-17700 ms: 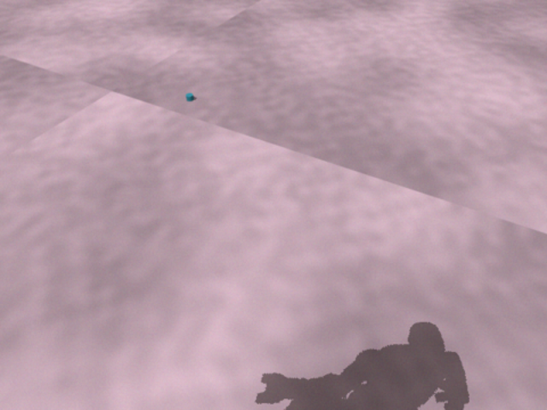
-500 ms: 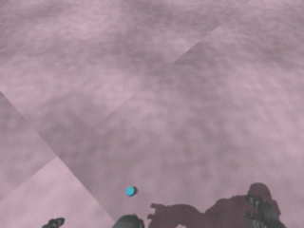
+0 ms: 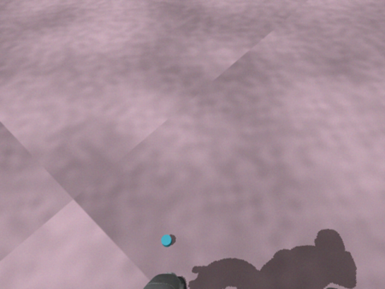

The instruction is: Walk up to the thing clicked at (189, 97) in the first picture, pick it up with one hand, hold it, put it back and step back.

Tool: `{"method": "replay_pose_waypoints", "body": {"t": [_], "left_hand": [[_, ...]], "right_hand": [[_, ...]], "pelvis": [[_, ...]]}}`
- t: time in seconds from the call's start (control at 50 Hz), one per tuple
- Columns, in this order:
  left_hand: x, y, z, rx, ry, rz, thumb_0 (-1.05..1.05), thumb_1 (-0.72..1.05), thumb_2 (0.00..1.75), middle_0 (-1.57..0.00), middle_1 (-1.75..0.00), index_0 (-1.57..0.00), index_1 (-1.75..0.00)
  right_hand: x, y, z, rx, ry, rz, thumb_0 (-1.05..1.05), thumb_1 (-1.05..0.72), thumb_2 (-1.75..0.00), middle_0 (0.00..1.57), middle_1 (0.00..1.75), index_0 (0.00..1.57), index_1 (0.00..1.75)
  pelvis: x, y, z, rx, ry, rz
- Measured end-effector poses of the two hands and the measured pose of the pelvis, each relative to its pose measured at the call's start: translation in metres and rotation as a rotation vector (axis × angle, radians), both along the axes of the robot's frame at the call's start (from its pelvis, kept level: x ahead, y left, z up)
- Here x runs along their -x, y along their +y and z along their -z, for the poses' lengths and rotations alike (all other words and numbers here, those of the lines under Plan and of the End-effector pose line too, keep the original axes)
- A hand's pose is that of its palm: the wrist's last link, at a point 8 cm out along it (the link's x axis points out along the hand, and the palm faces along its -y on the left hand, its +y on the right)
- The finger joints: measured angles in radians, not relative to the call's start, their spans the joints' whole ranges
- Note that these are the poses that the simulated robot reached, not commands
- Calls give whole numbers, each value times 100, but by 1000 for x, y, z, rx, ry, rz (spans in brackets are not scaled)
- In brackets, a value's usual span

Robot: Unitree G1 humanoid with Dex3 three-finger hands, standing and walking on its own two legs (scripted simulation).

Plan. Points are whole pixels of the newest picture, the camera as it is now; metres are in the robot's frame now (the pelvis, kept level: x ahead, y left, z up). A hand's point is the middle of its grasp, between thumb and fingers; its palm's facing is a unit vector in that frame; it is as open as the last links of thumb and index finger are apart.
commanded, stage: walk up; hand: left
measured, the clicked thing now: (166, 240) +0.38 +0.19 -0.74
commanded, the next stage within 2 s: stand in 0.38 s
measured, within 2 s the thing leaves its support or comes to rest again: neither
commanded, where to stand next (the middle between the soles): +0.03 +0.00 m, yaw +1 degrees
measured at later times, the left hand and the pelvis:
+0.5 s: hand out of the picture +0.10 +0.26 -0.14, palm faces -0.01 -0.94 -0.34, open 7.4 cm; pelvis +0.02 +0.00 +0.02, yaw +0 degrees
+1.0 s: hand out of the picture +0.12 +0.26 -0.14, palm faces -0.04 -0.94 -0.33, open 7.4 cm; pelvis +0.04 +0.01 +0.02, yaw -1 degrees
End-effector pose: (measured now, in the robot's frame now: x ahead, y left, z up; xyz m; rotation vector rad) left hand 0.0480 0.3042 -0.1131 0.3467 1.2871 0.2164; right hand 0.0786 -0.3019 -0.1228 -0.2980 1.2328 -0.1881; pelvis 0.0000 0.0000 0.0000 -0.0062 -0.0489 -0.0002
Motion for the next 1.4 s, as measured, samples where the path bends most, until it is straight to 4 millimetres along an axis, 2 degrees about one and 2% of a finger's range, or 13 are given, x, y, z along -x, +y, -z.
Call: {"method": "replay_pose_waypoints", "body": {"t": [0.12, 0.28, 0.42, 0.54, 0.86, 1.12, 1.4], "left_hand": [[-22, -8, -1, 48, -59, 8, 1, 90, 89, -21, -30, -21, -30], [-43, -5, -7, 50, -94, 4, 1, 90, 89, -21, -30, -21, -30], [-44, 0, -11, 31, -81, -4, 1, 90, 90, -21, -30, -21, -30], [-44, 0, -11, 34, -64, 4, 1, 90, 90, -21, -30, -21, -30], [-56, -2, -6, 48, -37, 15, 1, 90, 90, -21, -30, -21, -30], [-68, 2, -11, 34, -55, 23, 1, 90, 90, -21, -30, -21, -30], [-61, 4, -9, 36, -50, 15, 1, 90, 90, -21, -30, -21, -30]], "right_hand": [[4, 12, -10, -11, 13, -5, 1, -91, -90, 20, 30, 20, 30], [-13, 13, -20, -2, -21, -11, 1, -91, -90, 20, 30, 20, 30], [-31, 9, -26, 11, -56, -16, 1, -91, -90, 20, 30, 20, 30], [-38, 8, -28, 14, -70, -10, 0, -91, -90, 20, 30, 20, 30], [-30, 10, -26, 21, -8, 26, 1, -91, -90, 20, 30, 20, 30], [-39, 14, -24, 14, -20, 26, 1, -91, -90, 20, 30, 20, 30], [-38, 12, -26, 20, -24, 23, 0, -91, -90, 20, 30, 20, 30]], "pelvis": [[-4, 2, -8, 6, 6, -3], [-11, 2, -14, 11, 21, -4], [-17, 1, -17, 11, 19, -1], [-26, 3, -18, 5, 13, 8], [-40, 7, -19, -3, 19, 19], [-45, 9, -19, -6, 17, 21], [-42, 10, -18, -6, 16, 18]]}}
